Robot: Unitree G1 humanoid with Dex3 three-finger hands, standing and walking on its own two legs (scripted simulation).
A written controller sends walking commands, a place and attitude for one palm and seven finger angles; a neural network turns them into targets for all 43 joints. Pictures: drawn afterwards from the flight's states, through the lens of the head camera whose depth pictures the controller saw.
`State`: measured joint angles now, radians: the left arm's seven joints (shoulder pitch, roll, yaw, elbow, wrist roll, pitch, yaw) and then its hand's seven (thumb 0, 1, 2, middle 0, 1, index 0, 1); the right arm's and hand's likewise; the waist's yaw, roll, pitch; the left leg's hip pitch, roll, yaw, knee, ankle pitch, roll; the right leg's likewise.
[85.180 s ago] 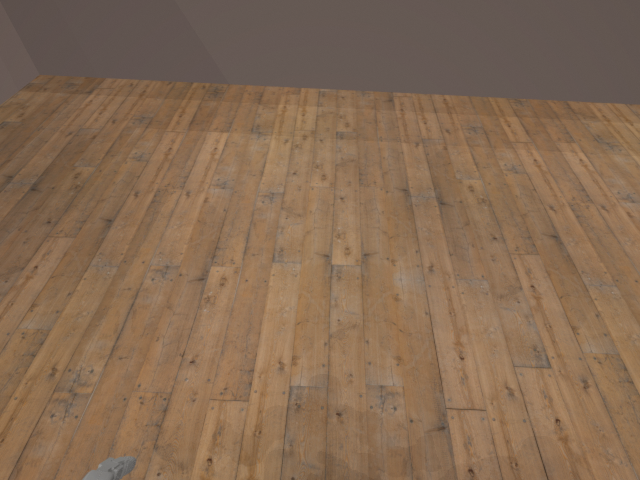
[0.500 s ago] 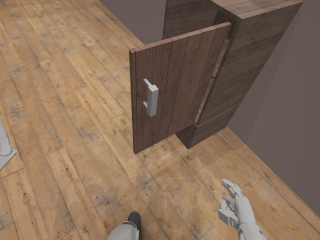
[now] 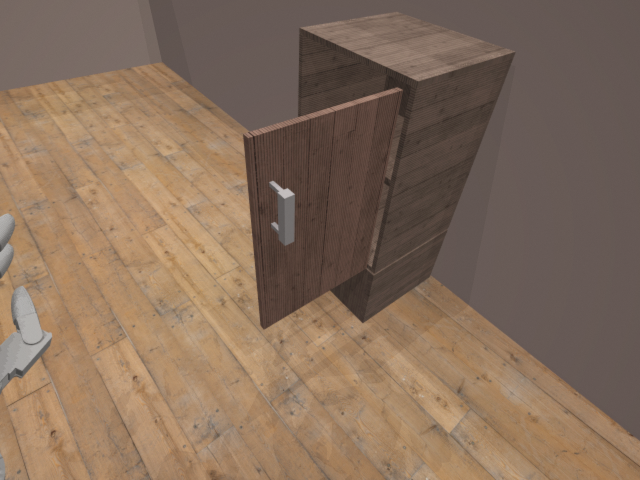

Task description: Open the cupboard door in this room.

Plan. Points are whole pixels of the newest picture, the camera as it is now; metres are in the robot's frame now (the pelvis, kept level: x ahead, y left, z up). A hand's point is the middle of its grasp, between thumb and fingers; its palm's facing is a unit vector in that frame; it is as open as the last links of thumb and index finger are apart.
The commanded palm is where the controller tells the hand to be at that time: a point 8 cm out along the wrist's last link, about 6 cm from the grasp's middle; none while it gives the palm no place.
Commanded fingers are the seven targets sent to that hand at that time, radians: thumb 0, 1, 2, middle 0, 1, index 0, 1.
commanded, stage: stop stepping back and stand still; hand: left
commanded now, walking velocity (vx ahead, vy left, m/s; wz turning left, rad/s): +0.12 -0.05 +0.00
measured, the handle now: (280, 212) +0.62 +0.12 -0.03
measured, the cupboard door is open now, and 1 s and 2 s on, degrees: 90 90 90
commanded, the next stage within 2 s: let the arm hang, fingers relaxed in 0.30 s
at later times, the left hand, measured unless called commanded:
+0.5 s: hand (86, 414) +0.19 +0.28 +0.02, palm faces +0.32 -0.84 -0.44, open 7.4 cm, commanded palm none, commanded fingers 0.00 0.90 0.90 -0.20 -0.30 -0.20 -0.30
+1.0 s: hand out of the picture +0.01 +0.18 -0.16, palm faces +0.12 -0.96 -0.25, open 7.2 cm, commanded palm none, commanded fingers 0.00 0.90 0.90 -0.20 -0.30 -0.20 -0.30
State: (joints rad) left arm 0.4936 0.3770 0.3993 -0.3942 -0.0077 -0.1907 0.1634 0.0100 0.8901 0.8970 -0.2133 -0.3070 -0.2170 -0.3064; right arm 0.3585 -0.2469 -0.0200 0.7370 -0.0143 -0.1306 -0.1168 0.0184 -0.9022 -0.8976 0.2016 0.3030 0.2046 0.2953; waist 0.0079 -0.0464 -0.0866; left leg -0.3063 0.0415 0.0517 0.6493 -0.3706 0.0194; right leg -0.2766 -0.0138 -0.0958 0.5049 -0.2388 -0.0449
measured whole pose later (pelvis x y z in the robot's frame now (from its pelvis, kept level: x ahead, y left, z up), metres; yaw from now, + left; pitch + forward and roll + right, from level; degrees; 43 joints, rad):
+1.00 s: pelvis -0.01 -0.02 +0.00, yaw +7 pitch -2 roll +0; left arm 0.23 0.19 0.01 1.05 0.00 0.01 0.02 -0.01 0.93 0.90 -0.20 -0.30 -0.21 -0.30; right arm 0.29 -0.18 -0.01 1.09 -0.03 0.03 -0.02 0.01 -0.91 -0.90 0.20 0.30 0.20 0.29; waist -0.03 0.04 0.06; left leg -0.22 0.02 -0.03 0.43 -0.19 -0.03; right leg -0.18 0.05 -0.02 0.42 -0.22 -0.05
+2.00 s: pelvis +0.00 +0.01 +0.01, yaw +5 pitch -1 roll +0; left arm 0.18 0.20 0.01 1.14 0.01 -0.01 0.02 0.00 0.91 0.90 -0.20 -0.30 -0.20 -0.30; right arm 0.19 -0.21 -0.01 1.14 -0.02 0.00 -0.03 0.01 -0.91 -0.90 0.20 0.30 0.20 0.30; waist -0.01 0.02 0.07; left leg -0.16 -0.02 0.01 0.36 -0.18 0.01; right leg -0.14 0.01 0.02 0.38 -0.22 -0.01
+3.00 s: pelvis +0.03 +0.00 +0.01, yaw +6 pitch -1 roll +0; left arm 0.14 0.27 0.01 1.13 0.00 -0.02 0.01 0.00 0.91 0.90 -0.20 -0.30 -0.21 -0.30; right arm 0.13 -0.28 -0.01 1.14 -0.02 0.00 -0.02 0.01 -0.90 -0.90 0.20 0.30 0.21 0.30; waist -0.01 0.01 0.06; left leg -0.11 0.00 -0.01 0.31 -0.19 -0.01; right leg -0.07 0.03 0.01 0.31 -0.22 -0.03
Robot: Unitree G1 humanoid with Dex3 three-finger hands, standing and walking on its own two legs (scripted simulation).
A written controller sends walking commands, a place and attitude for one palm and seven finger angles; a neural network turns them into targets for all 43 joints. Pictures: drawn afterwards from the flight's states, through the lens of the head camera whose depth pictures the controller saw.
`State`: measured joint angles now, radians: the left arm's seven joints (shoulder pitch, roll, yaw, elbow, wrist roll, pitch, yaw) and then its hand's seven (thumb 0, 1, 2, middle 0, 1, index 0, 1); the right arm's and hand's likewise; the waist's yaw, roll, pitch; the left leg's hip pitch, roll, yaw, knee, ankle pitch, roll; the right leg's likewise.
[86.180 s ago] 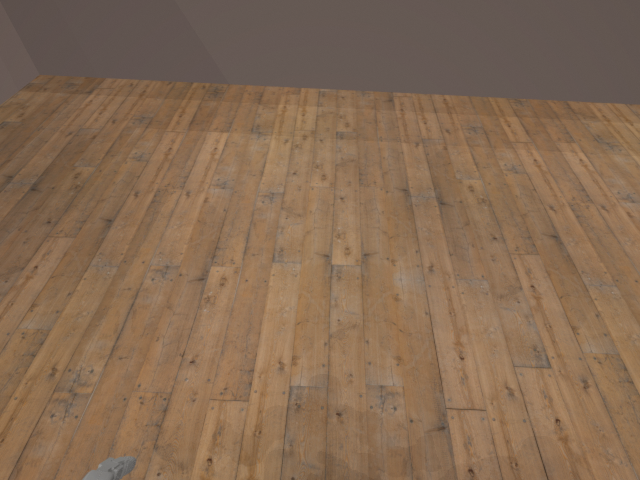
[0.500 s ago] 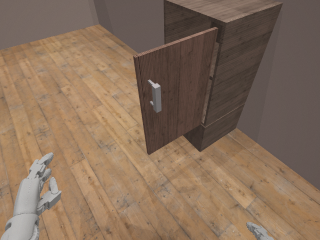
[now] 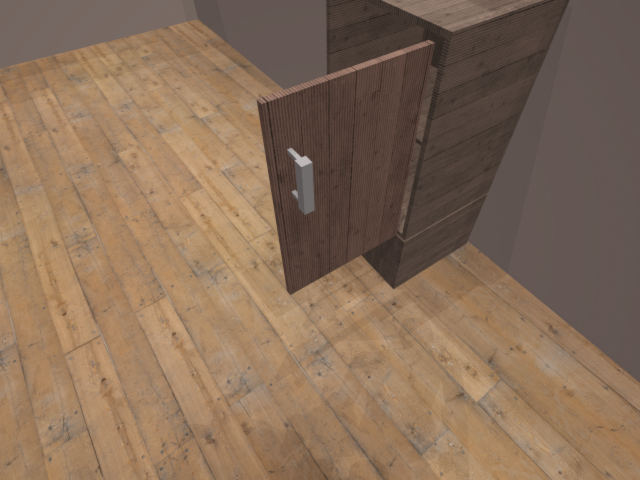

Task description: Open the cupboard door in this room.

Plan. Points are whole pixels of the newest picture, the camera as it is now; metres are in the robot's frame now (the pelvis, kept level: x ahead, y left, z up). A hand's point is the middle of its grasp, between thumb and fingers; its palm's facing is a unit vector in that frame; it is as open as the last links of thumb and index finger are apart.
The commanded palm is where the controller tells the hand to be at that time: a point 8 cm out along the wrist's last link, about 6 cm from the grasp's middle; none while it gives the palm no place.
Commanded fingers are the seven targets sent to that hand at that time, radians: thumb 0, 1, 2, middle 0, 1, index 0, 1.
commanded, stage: let the arm hang, fingers relaxed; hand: left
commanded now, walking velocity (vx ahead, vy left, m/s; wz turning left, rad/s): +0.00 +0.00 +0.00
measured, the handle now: (299, 180) +0.65 +0.07 -0.04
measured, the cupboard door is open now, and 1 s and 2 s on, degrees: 90 90 90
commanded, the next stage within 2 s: look to check the result in 0.50 s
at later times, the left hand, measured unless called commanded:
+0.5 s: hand out of the picture +0.02 +0.19 -0.17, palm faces +0.01 -0.98 -0.19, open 7.3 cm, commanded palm none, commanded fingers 0.00 0.90 0.90 -0.20 -0.30 -0.20 -0.30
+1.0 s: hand out of the picture +0.06 +0.22 -0.17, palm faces -0.02 -0.97 -0.24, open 7.3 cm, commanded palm none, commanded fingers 0.00 0.90 0.90 -0.20 -0.30 -0.20 -0.30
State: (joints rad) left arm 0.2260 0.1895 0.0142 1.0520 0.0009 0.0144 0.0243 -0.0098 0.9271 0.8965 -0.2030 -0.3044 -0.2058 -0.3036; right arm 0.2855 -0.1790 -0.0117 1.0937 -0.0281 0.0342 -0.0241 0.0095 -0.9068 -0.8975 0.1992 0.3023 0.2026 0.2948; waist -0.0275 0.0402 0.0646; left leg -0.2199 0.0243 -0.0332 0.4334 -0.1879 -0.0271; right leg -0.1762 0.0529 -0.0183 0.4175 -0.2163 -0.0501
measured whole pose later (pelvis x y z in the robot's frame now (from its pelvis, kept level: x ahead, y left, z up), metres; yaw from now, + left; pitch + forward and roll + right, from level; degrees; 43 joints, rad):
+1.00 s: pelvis +0.02 +0.03 +0.00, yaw -1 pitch -1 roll +0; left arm 0.18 0.20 0.01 1.14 0.01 -0.01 0.02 0.00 0.91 0.90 -0.20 -0.30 -0.20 -0.30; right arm 0.19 -0.21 -0.01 1.14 -0.02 0.00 -0.03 0.01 -0.91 -0.90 0.20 0.30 0.20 0.30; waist -0.01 0.02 0.07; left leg -0.16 -0.02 0.01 0.36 -0.18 0.01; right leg -0.14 0.01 0.02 0.38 -0.22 -0.01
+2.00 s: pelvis +0.04 +0.01 +0.01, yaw -1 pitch -1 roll +0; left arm 0.14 0.27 0.01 1.13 0.00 -0.02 0.01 0.00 0.91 0.90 -0.20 -0.30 -0.21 -0.30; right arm 0.13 -0.28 -0.01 1.14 -0.02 0.00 -0.02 0.01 -0.90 -0.90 0.20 0.30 0.21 0.30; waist -0.01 0.01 0.06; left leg -0.11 0.00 -0.01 0.31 -0.19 -0.01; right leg -0.07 0.03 0.01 0.31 -0.22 -0.03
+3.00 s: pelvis +0.05 +0.01 +0.01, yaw -1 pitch -1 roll +0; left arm 0.14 0.28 0.00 1.13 0.00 -0.02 0.01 0.00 0.91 0.90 -0.20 -0.30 -0.21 -0.30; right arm 0.13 -0.28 0.00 1.14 -0.02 0.00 -0.02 0.01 -0.90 -0.90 0.20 0.30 0.21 0.30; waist -0.01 0.00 0.06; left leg -0.10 0.00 -0.01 0.30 -0.19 -0.01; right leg -0.06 0.03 0.01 0.30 -0.22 -0.03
